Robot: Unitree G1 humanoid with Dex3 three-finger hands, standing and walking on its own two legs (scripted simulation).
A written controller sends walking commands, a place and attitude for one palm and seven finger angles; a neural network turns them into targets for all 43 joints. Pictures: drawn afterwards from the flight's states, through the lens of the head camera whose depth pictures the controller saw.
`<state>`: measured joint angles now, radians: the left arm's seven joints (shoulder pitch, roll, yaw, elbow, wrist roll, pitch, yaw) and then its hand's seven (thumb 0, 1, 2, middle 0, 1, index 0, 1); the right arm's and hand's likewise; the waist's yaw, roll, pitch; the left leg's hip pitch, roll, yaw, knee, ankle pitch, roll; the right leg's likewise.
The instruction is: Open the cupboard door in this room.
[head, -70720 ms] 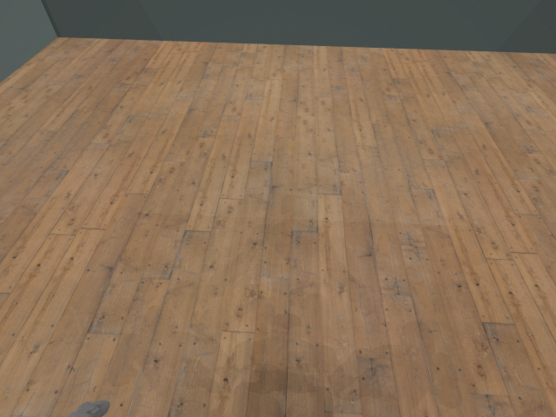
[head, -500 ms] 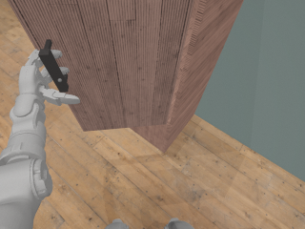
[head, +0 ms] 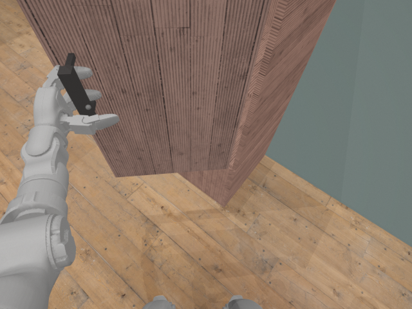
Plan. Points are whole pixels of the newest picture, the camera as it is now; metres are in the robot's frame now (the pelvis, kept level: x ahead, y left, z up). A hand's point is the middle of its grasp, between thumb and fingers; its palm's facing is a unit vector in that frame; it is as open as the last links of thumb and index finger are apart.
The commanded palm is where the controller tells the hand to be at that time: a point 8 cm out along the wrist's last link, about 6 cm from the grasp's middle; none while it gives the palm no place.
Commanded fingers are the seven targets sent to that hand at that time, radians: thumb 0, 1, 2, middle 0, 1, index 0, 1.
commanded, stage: close the thumb around the handle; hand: left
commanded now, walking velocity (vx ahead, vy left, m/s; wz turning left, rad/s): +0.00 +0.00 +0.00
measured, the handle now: (81, 90) +0.52 +0.23 +0.10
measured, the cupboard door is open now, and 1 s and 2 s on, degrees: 45 60 86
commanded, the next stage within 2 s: pull the door open along its arc in 0.42 s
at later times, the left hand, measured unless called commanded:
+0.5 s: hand (88, 108) +0.47 +0.20 +0.10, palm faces +0.06 -1.00 +0.00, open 5.8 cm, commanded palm +0.44 +0.26 +0.10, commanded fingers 0.00 0.90 0.90 -0.40 -1.35 -0.40 -1.35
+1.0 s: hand (96, 151) +0.37 +0.17 +0.10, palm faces +0.08 -1.00 +0.03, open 6.2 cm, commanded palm +0.31 +0.24 +0.10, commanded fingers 0.00 0.90 0.90 -0.40 -1.35 -0.40 -1.35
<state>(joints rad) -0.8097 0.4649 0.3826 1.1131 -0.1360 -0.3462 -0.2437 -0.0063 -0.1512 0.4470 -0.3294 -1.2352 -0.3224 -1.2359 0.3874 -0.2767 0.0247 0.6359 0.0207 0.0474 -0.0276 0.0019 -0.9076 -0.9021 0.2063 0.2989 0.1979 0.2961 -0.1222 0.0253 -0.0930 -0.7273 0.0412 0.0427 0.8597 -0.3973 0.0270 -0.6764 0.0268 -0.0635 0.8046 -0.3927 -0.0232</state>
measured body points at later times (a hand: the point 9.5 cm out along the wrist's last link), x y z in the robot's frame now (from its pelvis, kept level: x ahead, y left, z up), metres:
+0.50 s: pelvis +0.00 +0.00 +0.00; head +0.07 +0.01 +0.44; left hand +0.46 +0.26 +0.11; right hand +0.03 -0.27 -0.11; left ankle +0.01 +0.10 -0.70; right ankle -0.01 -0.11 -0.70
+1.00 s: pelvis +0.01 +0.00 +0.01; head +0.05 -0.01 +0.46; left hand +0.36 +0.23 +0.10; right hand +0.11 -0.25 -0.10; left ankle +0.01 +0.10 -0.70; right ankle -0.01 -0.11 -0.70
